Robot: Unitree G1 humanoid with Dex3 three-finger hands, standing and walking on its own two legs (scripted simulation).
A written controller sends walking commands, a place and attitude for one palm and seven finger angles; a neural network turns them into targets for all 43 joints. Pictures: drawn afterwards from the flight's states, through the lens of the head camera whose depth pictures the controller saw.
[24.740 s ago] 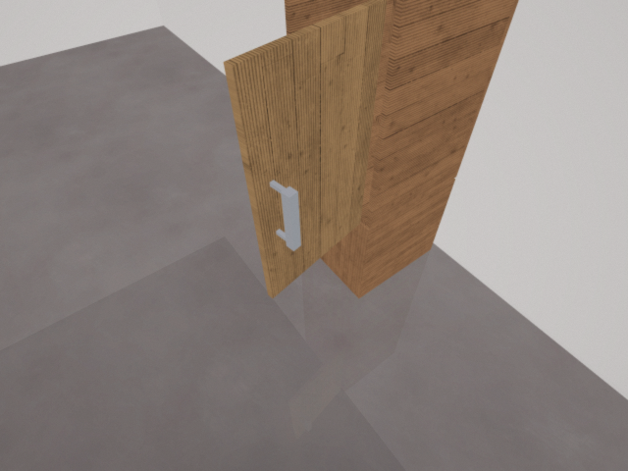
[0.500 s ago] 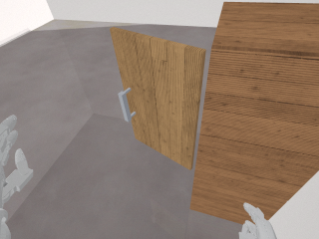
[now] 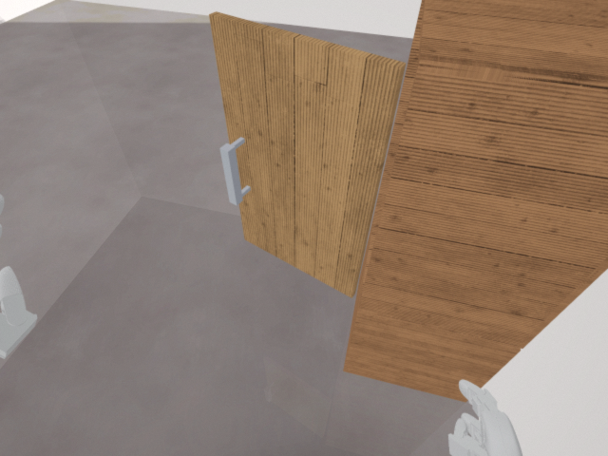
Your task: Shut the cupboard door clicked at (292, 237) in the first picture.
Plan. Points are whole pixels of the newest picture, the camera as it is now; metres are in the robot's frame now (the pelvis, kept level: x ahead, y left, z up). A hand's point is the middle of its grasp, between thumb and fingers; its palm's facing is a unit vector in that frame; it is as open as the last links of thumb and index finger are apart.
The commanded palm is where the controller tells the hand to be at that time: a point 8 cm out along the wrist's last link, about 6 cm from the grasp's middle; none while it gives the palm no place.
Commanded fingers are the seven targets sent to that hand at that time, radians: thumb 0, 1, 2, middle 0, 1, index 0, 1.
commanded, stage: step back with the hand held close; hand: left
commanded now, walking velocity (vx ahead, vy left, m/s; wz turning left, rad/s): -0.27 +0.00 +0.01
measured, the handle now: (238, 171) +0.69 +0.19 -0.05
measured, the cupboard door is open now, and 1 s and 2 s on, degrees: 71 71 71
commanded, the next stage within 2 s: stop stepping back and stand still in 1.00 s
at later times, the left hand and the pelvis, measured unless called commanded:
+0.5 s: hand out of the picture +0.16 +0.27 +0.18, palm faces +0.48 -0.71 -0.51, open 7.4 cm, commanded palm +0.09 +0.29 +0.19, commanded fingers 0.00 0.90 0.90 -0.20 -0.30 -0.20 -0.30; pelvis -0.03 -0.01 +0.00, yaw +2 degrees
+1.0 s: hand out of the picture +0.06 +0.26 +0.18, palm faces +0.54 -0.72 -0.44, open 7.4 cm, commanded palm +0.01 +0.28 +0.19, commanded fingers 0.00 0.90 0.90 -0.20 -0.30 -0.20 -0.30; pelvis -0.12 -0.03 +0.00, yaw +2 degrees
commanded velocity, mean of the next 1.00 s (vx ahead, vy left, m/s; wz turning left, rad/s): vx -0.38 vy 0.00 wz -0.05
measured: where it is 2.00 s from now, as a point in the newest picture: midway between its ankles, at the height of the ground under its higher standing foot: outside the picture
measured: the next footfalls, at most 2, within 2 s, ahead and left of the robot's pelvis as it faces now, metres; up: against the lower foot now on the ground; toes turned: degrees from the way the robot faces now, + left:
right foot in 0.98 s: -0.16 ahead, -0.14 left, +0.00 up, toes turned +5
left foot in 1.22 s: -0.11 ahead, +0.07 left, +0.00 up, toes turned +0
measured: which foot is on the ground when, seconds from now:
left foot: down 0.00-1.00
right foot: down 0.00-0.80, up 0.82-0.96, down 0.98-1.00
